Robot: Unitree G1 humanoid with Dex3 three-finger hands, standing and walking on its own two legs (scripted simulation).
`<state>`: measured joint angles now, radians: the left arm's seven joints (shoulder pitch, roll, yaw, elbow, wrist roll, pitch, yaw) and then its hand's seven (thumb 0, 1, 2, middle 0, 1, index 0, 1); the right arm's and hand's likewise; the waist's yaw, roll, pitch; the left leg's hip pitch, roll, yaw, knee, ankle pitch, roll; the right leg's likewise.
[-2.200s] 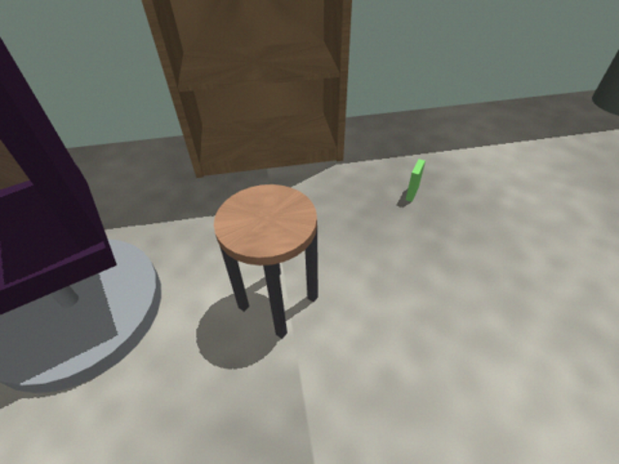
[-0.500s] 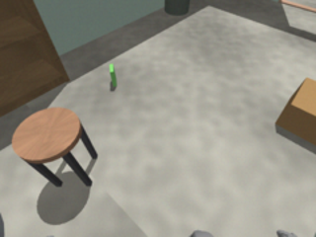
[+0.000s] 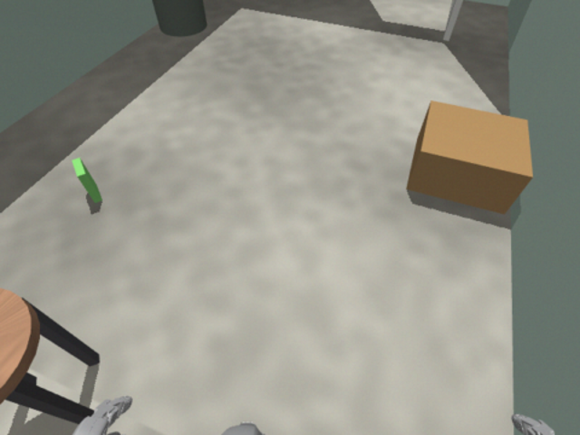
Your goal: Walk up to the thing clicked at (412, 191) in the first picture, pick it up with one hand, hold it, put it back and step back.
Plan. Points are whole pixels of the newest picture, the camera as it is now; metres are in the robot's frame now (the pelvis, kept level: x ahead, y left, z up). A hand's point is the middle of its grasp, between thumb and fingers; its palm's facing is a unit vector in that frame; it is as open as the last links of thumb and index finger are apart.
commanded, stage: walk up
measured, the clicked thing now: (87, 180) +1.18 +0.95 -0.67
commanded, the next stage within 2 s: none
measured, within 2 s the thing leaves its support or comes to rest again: neither
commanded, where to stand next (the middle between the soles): +0.04 -0.05 m, yaw -32 degrees
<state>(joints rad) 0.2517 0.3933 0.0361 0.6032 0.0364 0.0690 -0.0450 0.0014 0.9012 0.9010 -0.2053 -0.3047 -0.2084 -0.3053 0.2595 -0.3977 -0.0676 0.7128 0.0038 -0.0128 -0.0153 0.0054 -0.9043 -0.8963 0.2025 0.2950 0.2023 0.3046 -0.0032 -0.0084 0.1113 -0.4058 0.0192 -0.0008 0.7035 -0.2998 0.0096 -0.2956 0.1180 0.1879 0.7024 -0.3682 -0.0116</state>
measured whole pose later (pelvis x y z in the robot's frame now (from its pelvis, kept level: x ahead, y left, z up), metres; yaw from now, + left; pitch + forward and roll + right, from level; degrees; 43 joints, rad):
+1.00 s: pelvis -0.01 -0.01 +0.00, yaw -27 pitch -2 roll -1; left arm 0.24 0.41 0.02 0.80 0.00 -0.01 0.01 0.00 0.90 0.90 -0.20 -0.30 -0.21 -0.30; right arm 0.21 -0.38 -0.03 0.80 -0.02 -0.02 0.01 0.00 -0.90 -0.90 0.20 0.30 0.20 0.30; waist -0.02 -0.02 0.13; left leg -0.33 0.07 0.06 0.73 -0.36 0.01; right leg -0.43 0.05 0.05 0.97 -0.51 -0.01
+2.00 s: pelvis -0.01 -0.01 +0.03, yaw -34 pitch -2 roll +0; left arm 0.07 0.33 -0.01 1.13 0.01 -0.02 0.00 0.00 0.91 0.90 -0.20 -0.30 -0.21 -0.30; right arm 0.06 -0.37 -0.02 1.10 0.00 -0.01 0.02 0.00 -0.91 -0.90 0.20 0.29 0.20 0.30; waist -0.01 0.01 0.06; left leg -0.13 0.05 0.09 0.40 -0.23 -0.02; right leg -0.19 0.02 0.12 0.42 -0.20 0.02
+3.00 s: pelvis +0.00 -0.01 +0.03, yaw -32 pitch -2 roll +0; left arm 0.11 0.35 -0.01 1.13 0.01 -0.01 -0.01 0.00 0.91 0.90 -0.20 -0.30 -0.20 -0.30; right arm 0.10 -0.35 -0.01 1.13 -0.01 -0.01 0.01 0.00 -0.90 -0.90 0.20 0.29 0.20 0.30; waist -0.01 0.00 0.05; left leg -0.10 0.03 0.05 0.32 -0.18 -0.01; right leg -0.13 -0.01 0.08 0.33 -0.16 0.03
